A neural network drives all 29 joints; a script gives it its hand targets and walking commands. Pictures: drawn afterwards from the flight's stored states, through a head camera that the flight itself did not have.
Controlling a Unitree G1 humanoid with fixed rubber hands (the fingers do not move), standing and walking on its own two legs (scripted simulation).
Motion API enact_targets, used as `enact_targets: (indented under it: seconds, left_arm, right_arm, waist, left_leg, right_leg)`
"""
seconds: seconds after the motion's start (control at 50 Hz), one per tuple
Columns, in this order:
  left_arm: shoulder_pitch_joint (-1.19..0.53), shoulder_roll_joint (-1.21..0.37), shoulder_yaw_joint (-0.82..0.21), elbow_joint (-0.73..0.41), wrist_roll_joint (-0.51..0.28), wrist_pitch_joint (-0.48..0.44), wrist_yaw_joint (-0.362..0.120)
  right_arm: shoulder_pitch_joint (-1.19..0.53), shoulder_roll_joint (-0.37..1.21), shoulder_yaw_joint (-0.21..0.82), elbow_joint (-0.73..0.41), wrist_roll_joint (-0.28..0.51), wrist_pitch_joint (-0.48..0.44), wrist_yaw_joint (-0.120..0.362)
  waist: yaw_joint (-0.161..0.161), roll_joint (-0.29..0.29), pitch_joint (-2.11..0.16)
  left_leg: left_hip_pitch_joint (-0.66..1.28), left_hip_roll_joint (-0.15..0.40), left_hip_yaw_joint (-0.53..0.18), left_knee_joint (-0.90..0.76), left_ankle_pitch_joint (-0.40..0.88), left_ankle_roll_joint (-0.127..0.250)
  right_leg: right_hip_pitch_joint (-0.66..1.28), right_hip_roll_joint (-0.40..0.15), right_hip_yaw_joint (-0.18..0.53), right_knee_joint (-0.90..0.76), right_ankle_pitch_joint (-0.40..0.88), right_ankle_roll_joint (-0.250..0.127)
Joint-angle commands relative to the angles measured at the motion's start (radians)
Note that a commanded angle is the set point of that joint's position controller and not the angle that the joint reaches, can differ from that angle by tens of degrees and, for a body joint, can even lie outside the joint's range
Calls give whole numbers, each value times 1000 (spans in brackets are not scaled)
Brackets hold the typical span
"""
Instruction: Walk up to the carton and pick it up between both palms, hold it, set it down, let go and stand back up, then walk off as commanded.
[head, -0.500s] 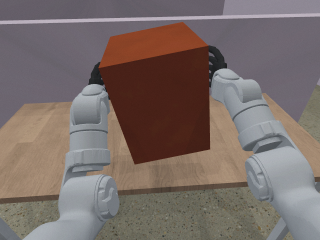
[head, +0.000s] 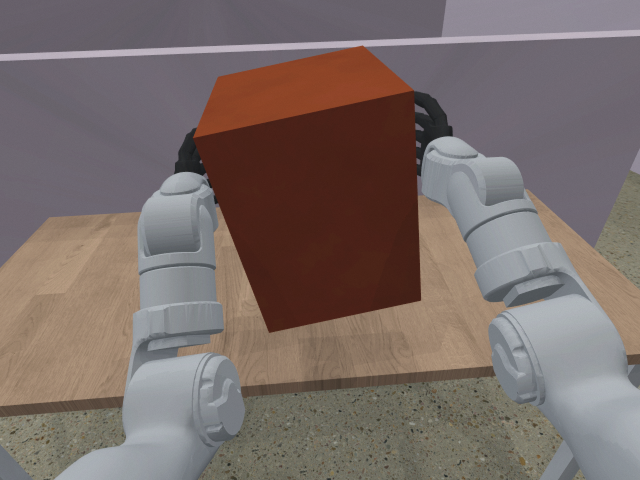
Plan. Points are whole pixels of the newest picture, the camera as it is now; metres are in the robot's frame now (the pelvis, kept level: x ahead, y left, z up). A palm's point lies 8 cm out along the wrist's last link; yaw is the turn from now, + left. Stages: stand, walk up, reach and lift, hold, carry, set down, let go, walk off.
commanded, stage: hold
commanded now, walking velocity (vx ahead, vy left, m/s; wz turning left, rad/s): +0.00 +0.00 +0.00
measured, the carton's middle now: (317, 185) +0.39 +0.00 +0.25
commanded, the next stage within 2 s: none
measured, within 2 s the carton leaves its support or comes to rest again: neither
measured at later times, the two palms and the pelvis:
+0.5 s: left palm (193, 187) +0.36 +0.14 +0.27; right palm (437, 154) +0.36 -0.14 +0.30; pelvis -0.01 -0.01 +0.00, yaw +1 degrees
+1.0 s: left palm (189, 188) +0.36 +0.15 +0.27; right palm (429, 156) +0.36 -0.13 +0.29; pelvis -0.01 -0.01 +0.00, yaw +1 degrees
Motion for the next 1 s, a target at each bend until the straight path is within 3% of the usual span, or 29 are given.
enact_targets:
  seconds: [0.0, 0.04, 0.06, 0.1, 0.12, 0.16, 0.18, 0.22, 0.24, 0.26, 0.28, 0.36, 0.4, 0.42, 0.46, 0.5, 0.6, 0.62, 0.66, 0.68, 0.72, 0.74, 0.76, 0.82, 0.84, 0.86, 0.9, 0.94, 0.98]
  left_arm:
    - [-943, -536, -433, -129, -175, -109, -165]
    - [-974, -566, -465, -151, -206, -119, -166]
    - [-996, -557, -461, -136, -200, -120, -159]
    - [-1000, -568, -463, -146, -210, -135, -162]
    - [-990, -548, -437, -143, -198, -135, -160]
    - [-1011, -539, -437, -119, -195, -138, -157]
    - [-1025, -550, -433, -121, -196, -139, -159]
    - [-1062, -567, -461, -148, -221, -149, -155]
    - [-1029, -558, -435, -100, -208, -143, -157]
    - [-1047, -550, -455, -116, -223, -150, -157]
    - [-1032, -567, -444, -95, -215, -146, -155]
    - [-1028, -559, -430, -68, -213, -148, -163]
    - [-1025, -529, -379, -49, -190, -148, -163]
    - [-1056, -530, -398, -84, -199, -155, -161]
    - [-1039, -516, -372, -9, -184, -149, -164]
    - [-1059, -508, -374, -17, -195, -152, -174]
    - [-1066, -554, -428, -61, -229, -163, -164]
    - [-1039, -543, -411, -59, -218, -164, -162]
    - [-1041, -536, -406, -69, -212, -166, -159]
    - [-1057, -550, -412, -70, -219, -162, -163]
    - [-1012, -530, -381, -34, -186, -151, -172]
    - [-1067, -539, -410, -73, -204, -163, -172]
    - [-1049, -527, -393, -22, -186, -157, -170]
    - [-1066, -557, -432, -69, -211, -165, -160]
    - [-1079, -557, -456, -102, -226, -169, -155]
    - [-1035, -573, -442, -83, -213, -164, -155]
    - [-1008, -587, -473, -100, -238, -162, -150]
    - [-1004, -584, -477, -143, -237, -157, -143]
    - [-1030, -577, -459, -130, -212, -149, -149]
  right_arm:
    - [-822, 729, 223, -299, 161, -17, 129]
    - [-837, 738, 218, -301, 161, -27, 134]
    - [-864, 736, 212, -296, 164, -32, 137]
    - [-842, 753, 219, -283, 157, -30, 132]
    - [-828, 759, 229, -275, 161, -23, 129]
    - [-822, 749, 210, -241, 140, -18, 138]
    - [-855, 760, 199, -252, 142, -30, 139]
    - [-843, 759, 189, -230, 139, -37, 144]
    - [-872, 777, 201, -254, 143, -45, 141]
    - [-844, 769, 188, -226, 132, -35, 134]
    - [-893, 767, 201, -299, 145, -48, 137]
    - [-870, 747, 176, -229, 132, -43, 131]
    - [-871, 766, 180, -203, 128, -37, 134]
    - [-860, 763, 180, -179, 128, -33, 133]
    - [-919, 764, 167, -199, 117, -44, 134]
    - [-906, 760, 144, -174, 108, -43, 136]
    - [-887, 760, 168, -229, 137, -57, 127]
    - [-884, 769, 188, -228, 149, -50, 126]
    - [-859, 769, 183, -204, 140, -48, 124]
    - [-857, 747, 161, -195, 134, -48, 125]
    - [-861, 740, 161, -189, 125, -47, 128]
    - [-863, 760, 159, -196, 124, -52, 130]
    - [-892, 739, 155, -189, 120, -52, 133]
    - [-900, 755, 175, -232, 132, -64, 133]
    - [-889, 758, 183, -231, 135, -63, 133]
    - [-903, 762, 198, -266, 146, -66, 130]
    - [-889, 750, 222, -310, 166, -62, 125]
    - [-866, 743, 230, -321, 174, -57, 124]
    - [-839, 737, 206, -252, 158, -47, 128]
  waist:
    - [3, 33, -351]
    - [-11, 48, -390]
    - [3, 57, -377]
    - [-15, 35, -383]
    - [9, 7, -379]
    - [-3, 37, -351]
    - [12, 40, -339]
    - [-11, 59, -371]
    - [7, 32, -388]
    - [-15, 38, -373]
    - [-1, 34, -420]
    - [-16, 45, -382]
    - [16, 20, -349]
    - [3, 43, -355]
    - [21, 9, -358]
    - [6, 16, -364]
    - [-15, 64, -455]
    - [-4, 32, -427]
    - [-2, 40, -426]
    - [-19, 66, -382]
    - [-1, 34, -361]
    - [-15, 71, -400]
    - [3, 64, -346]
    - [-1, 66, -408]
    - [-17, 60, -409]
    - [3, 51, -431]
    - [-17, 53, -445]
    - [-6, 65, -471]
    - [-23, 78, -376]
  left_leg:
    - [12, -79, -20, -84, 220, -54]
    - [13, -73, -25, -84, 221, -60]
    - [6, -72, -23, -85, 207, -60]
    - [18, -78, -30, -77, 229, -60]
    - [21, -79, -21, -85, 228, -51]
    - [-4, -75, -23, -107, 162, -50]
    - [-17, -74, -21, -98, 169, -51]
    - [-17, -73, -23, -105, 134, -54]
    - [-16, -76, -22, -97, 149, -47]
    - [-12, -76, -25, -92, 168, -52]
    - [4, -78, -23, -82, 184, -45]
    - [-1, -78, -24, -88, 139, -49]
    - [-23, -83, -11, -98, 105, -32]
    - [-23, -88, -13, -102, 81, -36]
    - [-43, -88, -9, -101, 45, -22]
    - [-55, -88, -13, -108, 37, -22]
    - [14, -89, -16, -72, 161, -44]
    - [11, -87, -18, -77, 168, -36]
    - [6, -83, -17, -84, 130, -34]
    - [-1, -83, -26, -81, 128, -41]
    - [-11, -85, -17, -94, 110, -32]
    - [-8, -83, -12, -100, 87, -39]
    - [-39, -82, -13, -107, 68, -37]
    - [-4, -80, -19, -91, 125, -44]
    - [4, -79, -26, -88, 148, -48]
    - [20, -82, -18, -80, 191, -47]
    - [45, -79, -32, -57, 257, -56]
    - [61, -77, -30, -55, 295, -60]
    - [31, -76, -30, -80, 208, -62]
  right_leg:
    - [133, 99, 41, -24, 187, 46]
    - [129, 102, 44, -25, 173, 38]
    - [111, 106, 43, -25, 167, 32]
    - [108, 103, 38, -25, 187, 41]
    - [122, 107, 34, -30, 172, 46]
    - [99, 99, 36, -27, 123, 38]
    - [89, 96, 36, -26, 124, 36]
    - [78, 97, 37, -21, 102, 27]
    - [94, 93, 40, -28, 111, 37]
    - [96, 92, 41, -23, 147, 38]
    - [97, 92, 43, -27, 156, 37]
    - [72, 86, 39, -32, 123, 37]
    - [62, 77, 41, -40, 85, 42]
    - [67, 72, 46, -42, 74, 46]
    - [58, 70, 45, -44, 51, 45]
    - [67, 65, 44, -45, 49, 52]
    - [95, 81, 40, -31, 153, 46]
    - [89, 84, 46, -35, 158, 50]
    - [87, 80, 48, -34, 135, 47]
    - [66, 78, 47, -33, 124, 41]
    - [78, 79, 35, -41, 93, 46]
    - [79, 72, 45, -43, 83, 40]
    - [67, 73, 45, -43, 58, 39]
    - [82, 84, 39, -34, 100, 36]
    - [79, 87, 42, -29, 125, 36]
    - [102, 89, 40, -27, 152, 42]
    - [96, 95, 39, -27, 209, 43]
    - [111, 101, 43, -20, 237, 41]
    - [90, 97, 39, -32, 160, 33]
